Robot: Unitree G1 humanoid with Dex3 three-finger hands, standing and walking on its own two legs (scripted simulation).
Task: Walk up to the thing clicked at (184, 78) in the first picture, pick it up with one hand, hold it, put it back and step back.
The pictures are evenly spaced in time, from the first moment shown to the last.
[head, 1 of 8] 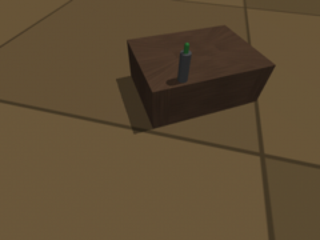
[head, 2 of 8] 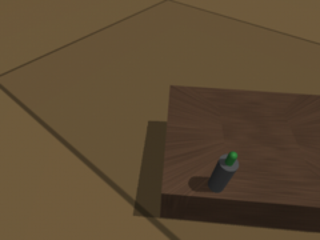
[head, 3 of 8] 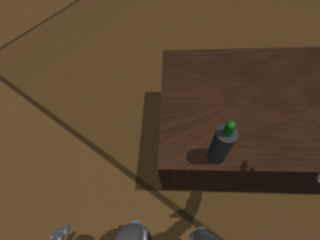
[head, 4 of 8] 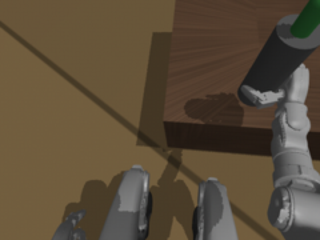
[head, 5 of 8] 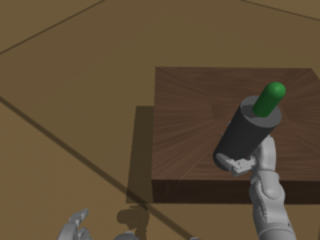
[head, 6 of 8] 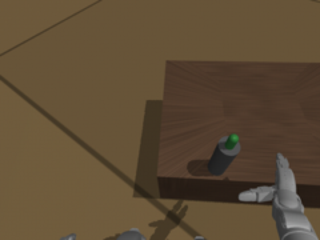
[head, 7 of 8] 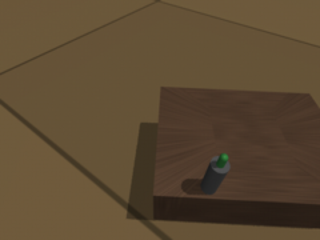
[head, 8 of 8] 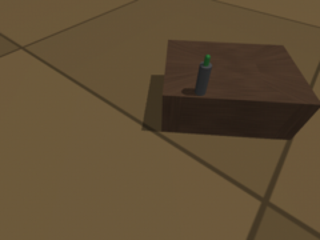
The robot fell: no
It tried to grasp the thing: yes
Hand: right
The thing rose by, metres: 0.33
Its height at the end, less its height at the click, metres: +0.00
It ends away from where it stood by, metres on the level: 0.01
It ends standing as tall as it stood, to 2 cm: yes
